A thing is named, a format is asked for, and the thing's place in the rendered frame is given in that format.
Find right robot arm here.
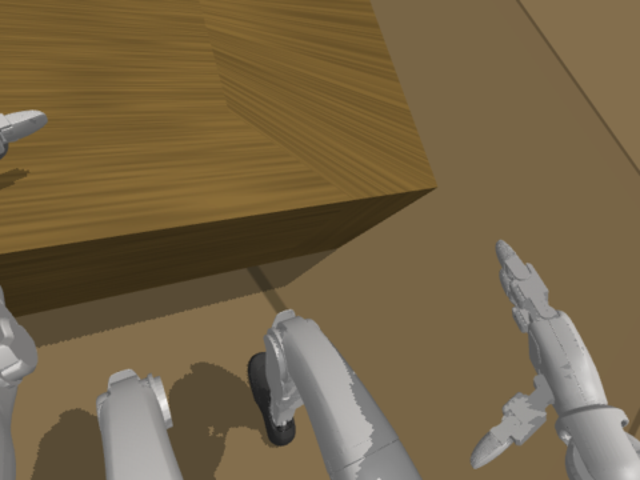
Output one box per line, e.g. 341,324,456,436
555,405,640,480

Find left robot hand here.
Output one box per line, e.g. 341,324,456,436
0,110,48,154

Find right robot foot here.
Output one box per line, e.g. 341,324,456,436
248,352,296,446

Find left robot arm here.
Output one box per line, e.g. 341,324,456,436
0,286,38,480

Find can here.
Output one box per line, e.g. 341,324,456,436
0,130,9,159

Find right robot hand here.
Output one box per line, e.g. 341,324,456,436
470,239,608,469

